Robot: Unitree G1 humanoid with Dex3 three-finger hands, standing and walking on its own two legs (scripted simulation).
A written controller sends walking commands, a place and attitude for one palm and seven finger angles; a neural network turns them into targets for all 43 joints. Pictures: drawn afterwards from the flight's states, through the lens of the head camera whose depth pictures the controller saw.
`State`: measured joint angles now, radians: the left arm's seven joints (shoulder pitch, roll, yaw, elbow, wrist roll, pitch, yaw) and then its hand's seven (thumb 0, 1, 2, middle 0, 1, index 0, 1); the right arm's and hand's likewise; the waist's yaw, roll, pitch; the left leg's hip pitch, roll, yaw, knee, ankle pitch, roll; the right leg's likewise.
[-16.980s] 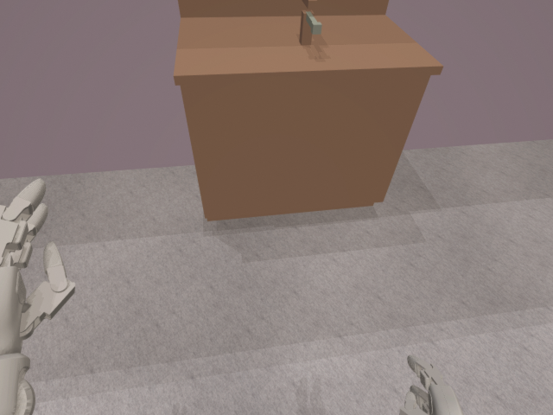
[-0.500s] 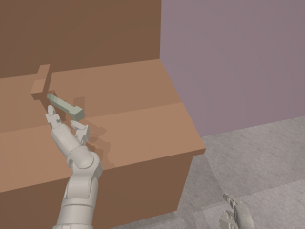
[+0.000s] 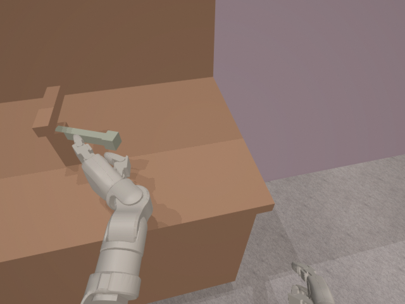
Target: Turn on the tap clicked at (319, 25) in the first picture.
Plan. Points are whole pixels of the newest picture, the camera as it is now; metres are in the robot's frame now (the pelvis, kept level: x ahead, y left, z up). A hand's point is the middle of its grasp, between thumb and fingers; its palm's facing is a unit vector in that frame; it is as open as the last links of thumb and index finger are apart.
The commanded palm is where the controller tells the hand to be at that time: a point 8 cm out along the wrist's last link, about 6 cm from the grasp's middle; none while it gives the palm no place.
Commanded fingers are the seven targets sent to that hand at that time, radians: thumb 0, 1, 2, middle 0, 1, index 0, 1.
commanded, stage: push the lever round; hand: left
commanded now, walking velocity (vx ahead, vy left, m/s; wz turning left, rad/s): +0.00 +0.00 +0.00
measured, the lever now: (111, 140) +0.39 +0.24 +0.12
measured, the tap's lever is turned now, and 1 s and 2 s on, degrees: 65 86 86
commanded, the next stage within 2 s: lift the hand up off the lever in 0.46 s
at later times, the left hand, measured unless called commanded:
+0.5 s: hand (133, 154) +0.37 +0.19 +0.10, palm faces +0.81 -0.57 -0.10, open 8.0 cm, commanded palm +0.32 +0.21 +0.11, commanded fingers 0.00 0.90 0.90 -0.15 -0.15 -0.15 -0.15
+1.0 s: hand (130, 147) +0.37 +0.19 +0.12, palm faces +0.81 -0.59 -0.06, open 7.9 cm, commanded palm +0.31 +0.21 +0.12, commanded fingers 0.00 0.90 0.90 -0.15 -0.15 -0.15 -0.15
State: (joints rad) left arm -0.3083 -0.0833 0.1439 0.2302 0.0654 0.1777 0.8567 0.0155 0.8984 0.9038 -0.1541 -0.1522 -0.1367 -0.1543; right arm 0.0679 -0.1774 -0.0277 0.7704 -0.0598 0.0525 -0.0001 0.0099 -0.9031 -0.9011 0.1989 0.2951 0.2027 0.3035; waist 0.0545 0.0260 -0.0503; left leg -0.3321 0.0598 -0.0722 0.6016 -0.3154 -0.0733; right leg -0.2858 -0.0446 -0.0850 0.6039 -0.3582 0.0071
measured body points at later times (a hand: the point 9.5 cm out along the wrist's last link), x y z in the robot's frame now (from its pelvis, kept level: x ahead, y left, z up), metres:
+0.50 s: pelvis -0.01 -0.01 +0.00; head +0.00 -0.01 +0.45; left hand +0.32 +0.22 +0.11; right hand +0.17 -0.23 -0.12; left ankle +0.00 +0.17 -0.73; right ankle -0.03 -0.12 -0.73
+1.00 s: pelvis +0.00 +0.00 +0.00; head +0.00 -0.01 +0.45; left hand +0.33 +0.22 +0.12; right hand +0.17 -0.23 -0.11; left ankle +0.00 +0.17 -0.73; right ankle -0.03 -0.12 -0.73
